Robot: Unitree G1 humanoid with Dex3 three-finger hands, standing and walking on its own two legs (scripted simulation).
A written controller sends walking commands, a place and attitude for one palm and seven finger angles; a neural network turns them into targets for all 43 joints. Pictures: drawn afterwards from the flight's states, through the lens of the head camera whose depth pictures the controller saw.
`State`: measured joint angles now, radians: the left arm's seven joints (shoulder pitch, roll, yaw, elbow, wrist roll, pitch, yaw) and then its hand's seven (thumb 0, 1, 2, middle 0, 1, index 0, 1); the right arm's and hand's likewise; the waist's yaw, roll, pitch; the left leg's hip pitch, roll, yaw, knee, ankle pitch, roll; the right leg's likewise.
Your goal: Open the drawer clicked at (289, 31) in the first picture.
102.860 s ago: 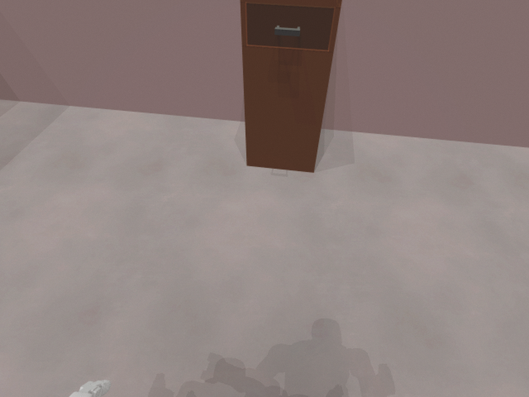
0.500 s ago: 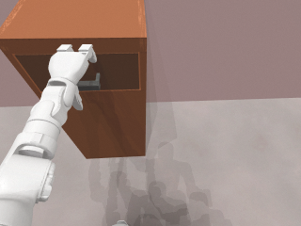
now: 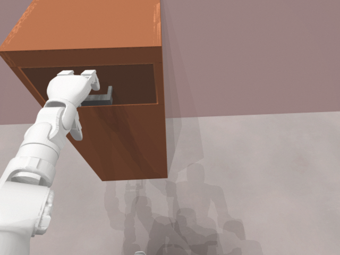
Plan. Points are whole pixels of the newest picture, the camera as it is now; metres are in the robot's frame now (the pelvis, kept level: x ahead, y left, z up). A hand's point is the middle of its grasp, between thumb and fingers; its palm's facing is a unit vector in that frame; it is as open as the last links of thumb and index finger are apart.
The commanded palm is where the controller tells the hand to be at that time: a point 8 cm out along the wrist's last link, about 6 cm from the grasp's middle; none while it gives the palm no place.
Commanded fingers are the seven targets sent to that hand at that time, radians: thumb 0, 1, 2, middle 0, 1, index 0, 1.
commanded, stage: lower the fingers behind the handle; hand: left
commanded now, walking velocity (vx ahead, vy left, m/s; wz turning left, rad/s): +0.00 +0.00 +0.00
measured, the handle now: (94, 95) +0.54 +0.21 +0.03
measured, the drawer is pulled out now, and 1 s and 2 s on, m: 0.00 0.00 0.00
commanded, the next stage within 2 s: close the thumb around the handle in 1.50 s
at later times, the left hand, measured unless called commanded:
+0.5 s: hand (78, 109) +0.47 +0.24 +0.04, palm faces -0.10 -0.03 -0.99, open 13.9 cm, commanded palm +0.46 +0.24 +0.09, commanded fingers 0.00 -0.50 0.30 -0.30 -1.20 -0.30 -1.20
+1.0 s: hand (82, 114) +0.48 +0.24 +0.02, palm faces -0.05 -0.01 -1.00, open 13.8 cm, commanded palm +0.46 +0.23 +0.06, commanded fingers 0.00 -0.50 0.30 -0.30 -1.20 -0.30 -1.20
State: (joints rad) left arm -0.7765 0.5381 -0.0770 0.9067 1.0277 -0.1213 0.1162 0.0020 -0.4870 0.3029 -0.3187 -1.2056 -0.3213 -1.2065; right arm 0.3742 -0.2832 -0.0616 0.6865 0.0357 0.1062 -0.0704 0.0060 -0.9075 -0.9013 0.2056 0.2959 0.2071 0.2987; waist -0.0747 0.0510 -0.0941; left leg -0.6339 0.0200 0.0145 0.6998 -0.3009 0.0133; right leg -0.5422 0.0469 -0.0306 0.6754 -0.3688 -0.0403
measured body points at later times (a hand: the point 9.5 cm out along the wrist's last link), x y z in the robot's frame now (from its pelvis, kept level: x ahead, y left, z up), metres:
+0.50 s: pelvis +0.01 +0.01 +0.00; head +0.08 +0.00 +0.44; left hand +0.47 +0.24 +0.10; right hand +0.04 -0.26 -0.14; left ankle +0.02 +0.11 -0.72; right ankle -0.03 -0.10 -0.72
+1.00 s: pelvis +0.00 +0.02 -0.02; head +0.08 +0.02 +0.42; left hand +0.47 +0.24 +0.07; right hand +0.00 -0.25 -0.15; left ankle +0.02 +0.11 -0.72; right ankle -0.03 -0.10 -0.72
